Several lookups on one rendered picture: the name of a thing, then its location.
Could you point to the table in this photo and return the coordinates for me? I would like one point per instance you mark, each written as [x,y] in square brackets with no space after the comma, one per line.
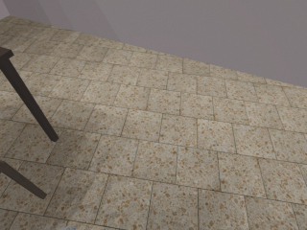
[21,89]

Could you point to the chair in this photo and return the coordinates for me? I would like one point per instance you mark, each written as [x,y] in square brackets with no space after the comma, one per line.
[9,171]

